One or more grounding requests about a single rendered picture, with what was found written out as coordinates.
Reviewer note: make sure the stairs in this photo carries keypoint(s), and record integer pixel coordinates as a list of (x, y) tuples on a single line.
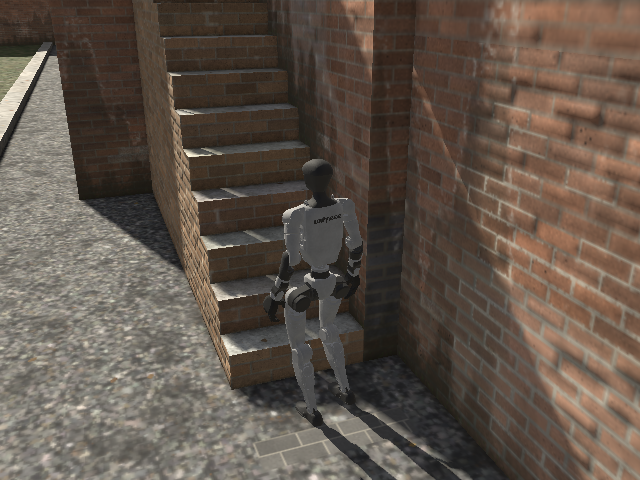
[(226, 163)]

